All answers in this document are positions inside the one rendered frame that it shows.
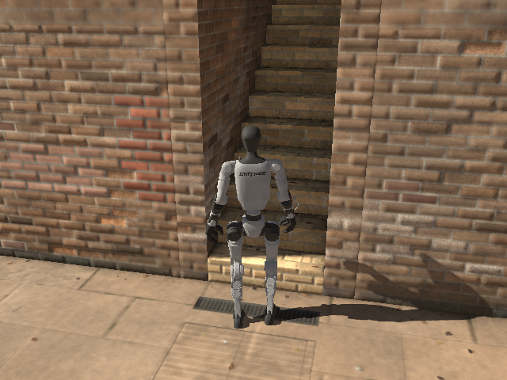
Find stairs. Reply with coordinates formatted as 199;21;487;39
208;0;341;295

